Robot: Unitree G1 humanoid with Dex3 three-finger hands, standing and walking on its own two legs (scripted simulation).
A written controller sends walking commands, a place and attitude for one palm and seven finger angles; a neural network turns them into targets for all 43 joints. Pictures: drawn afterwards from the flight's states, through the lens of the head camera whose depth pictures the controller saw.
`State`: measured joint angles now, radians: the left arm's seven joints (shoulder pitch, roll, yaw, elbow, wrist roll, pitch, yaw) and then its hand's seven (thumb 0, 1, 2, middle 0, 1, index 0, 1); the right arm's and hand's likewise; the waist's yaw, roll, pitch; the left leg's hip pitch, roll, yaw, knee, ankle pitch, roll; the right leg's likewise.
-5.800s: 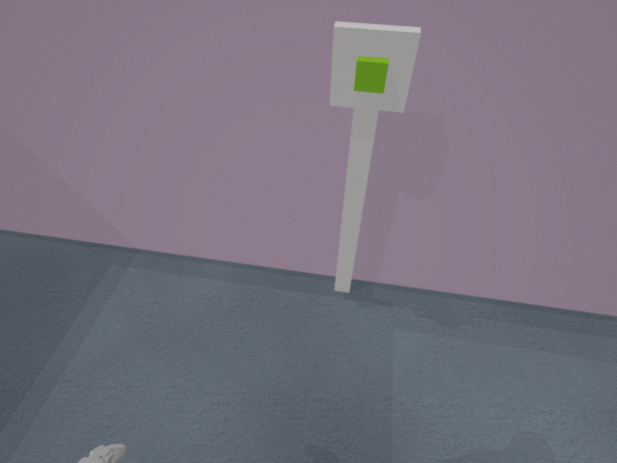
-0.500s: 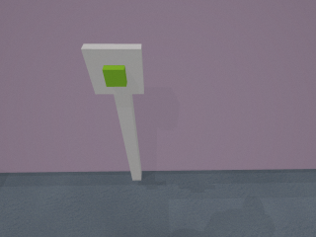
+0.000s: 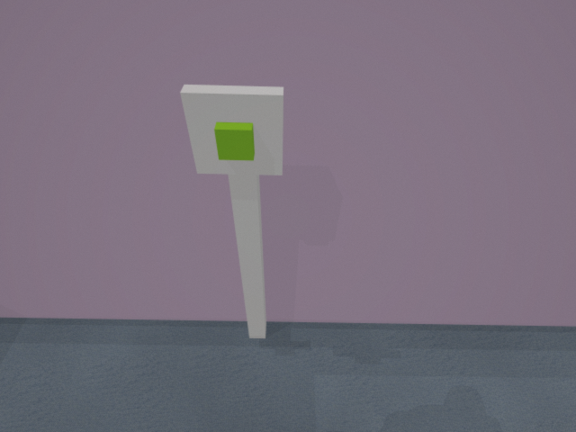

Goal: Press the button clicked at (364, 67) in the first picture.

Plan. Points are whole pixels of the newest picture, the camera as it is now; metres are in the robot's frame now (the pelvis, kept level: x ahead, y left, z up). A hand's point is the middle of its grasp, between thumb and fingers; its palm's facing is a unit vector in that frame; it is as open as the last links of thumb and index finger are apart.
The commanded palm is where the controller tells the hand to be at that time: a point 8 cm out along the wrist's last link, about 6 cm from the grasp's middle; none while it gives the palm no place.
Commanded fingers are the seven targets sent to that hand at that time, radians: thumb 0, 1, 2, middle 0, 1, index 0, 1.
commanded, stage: look again from close up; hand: left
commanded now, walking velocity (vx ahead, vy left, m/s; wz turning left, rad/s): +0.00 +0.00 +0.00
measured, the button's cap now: (235, 140) +0.56 +0.13 +0.12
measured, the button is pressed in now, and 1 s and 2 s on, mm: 0 0 0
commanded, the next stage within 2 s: shuffle to correct the standing spot in 0.24 s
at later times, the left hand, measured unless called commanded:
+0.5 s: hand out of the picture -0.06 +0.17 -0.18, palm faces +0.04 -0.98 -0.17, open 7.4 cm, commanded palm none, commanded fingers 0.00 0.90 0.90 -0.20 -0.30 -0.20 -0.30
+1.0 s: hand out of the picture +0.01 +0.13 -0.18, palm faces +0.05 -1.00 -0.07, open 7.4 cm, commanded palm none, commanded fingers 0.00 0.90 0.90 -0.20 -0.30 -0.20 -0.30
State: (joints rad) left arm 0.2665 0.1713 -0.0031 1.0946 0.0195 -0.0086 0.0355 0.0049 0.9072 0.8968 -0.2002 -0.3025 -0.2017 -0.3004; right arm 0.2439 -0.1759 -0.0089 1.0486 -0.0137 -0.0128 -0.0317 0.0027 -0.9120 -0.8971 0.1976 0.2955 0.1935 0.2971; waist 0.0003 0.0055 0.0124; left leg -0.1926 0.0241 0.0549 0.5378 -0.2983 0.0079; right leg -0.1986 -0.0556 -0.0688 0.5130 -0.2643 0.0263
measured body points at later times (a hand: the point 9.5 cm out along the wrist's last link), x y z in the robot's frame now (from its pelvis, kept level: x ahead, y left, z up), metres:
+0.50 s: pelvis -0.03 +0.00 +0.00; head -0.04 +0.01 +0.45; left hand -0.06 +0.22 -0.16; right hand -0.04 -0.22 -0.15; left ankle +0.00 +0.11 -0.73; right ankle +0.01 -0.13 -0.73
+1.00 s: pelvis +0.05 -0.01 +0.00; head +0.05 +0.02 +0.45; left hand +0.01 +0.18 -0.17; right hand +0.04 -0.23 -0.14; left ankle +0.01 +0.08 -0.73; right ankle +0.02 -0.13 -0.68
